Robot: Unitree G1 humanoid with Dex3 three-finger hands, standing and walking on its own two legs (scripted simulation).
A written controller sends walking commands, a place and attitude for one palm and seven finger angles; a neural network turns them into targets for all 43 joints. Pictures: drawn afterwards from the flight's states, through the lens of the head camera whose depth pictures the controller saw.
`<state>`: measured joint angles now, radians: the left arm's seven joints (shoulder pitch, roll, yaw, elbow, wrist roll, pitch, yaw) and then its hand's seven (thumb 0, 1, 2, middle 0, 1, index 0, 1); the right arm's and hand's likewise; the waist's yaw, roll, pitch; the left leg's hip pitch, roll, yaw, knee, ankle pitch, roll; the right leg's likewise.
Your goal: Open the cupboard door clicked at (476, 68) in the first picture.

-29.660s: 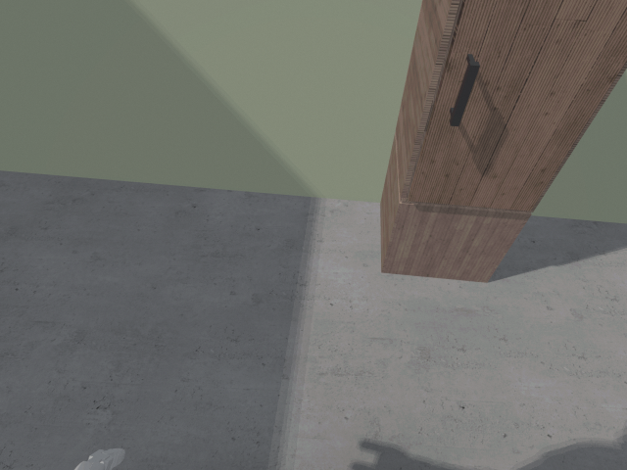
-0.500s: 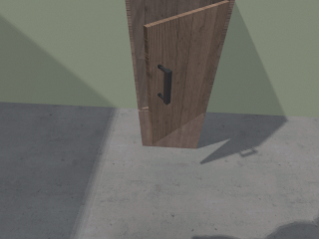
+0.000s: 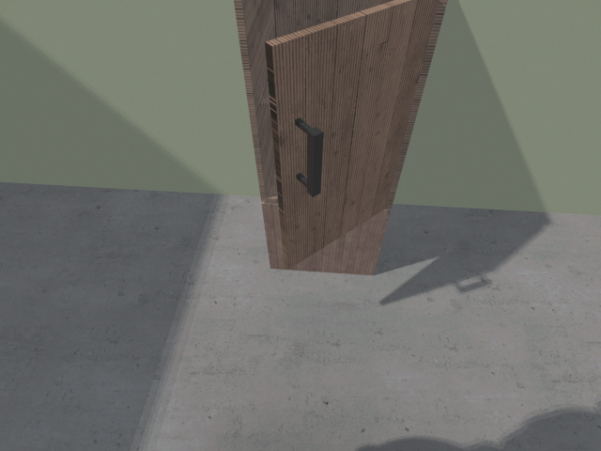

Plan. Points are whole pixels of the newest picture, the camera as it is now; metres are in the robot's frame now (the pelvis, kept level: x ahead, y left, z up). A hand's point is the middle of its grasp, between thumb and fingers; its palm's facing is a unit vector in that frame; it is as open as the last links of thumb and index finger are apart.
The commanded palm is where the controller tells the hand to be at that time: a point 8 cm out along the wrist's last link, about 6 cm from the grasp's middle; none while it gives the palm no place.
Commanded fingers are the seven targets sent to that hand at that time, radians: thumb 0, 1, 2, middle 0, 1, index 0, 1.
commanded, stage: look to check the result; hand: left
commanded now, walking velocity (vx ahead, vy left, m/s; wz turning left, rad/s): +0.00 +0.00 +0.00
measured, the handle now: (307, 158) +0.60 +0.03 +0.03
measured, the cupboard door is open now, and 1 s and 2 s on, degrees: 41 41 41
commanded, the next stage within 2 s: walk to a spot facing it in 0.06 s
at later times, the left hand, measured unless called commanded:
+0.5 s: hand out of the picture +0.06 +0.20 -0.18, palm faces -0.08 -0.97 -0.24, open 7.4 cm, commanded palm none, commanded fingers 0.00 0.90 0.90 -0.20 -0.30 -0.20 -0.30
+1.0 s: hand out of the picture +0.10 +0.18 -0.17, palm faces -0.31 -0.91 -0.26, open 7.4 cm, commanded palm none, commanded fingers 0.00 0.90 0.90 -0.20 -0.30 -0.20 -0.30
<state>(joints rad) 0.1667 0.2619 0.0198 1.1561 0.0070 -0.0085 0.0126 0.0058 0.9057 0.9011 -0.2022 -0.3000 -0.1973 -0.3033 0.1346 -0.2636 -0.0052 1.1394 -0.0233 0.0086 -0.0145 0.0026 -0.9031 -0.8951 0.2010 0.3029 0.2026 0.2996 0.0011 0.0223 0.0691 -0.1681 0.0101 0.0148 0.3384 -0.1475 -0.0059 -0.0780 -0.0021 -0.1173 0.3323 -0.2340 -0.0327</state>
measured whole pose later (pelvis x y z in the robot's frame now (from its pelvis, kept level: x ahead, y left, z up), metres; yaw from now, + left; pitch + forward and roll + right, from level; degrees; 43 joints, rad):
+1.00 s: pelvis -0.01 +0.00 -0.01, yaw -23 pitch +2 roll +2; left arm 0.23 0.22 0.09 0.96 0.02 0.05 0.01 0.01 0.90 0.90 -0.20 -0.30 -0.20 -0.30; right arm 0.09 -0.20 -0.05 0.91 -0.01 0.03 -0.04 0.00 -0.90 -0.90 0.20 0.30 0.20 0.30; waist 0.03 -0.03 0.09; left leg -0.33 0.01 0.01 0.67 -0.38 -0.04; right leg -0.30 0.07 0.17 0.51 -0.23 -0.04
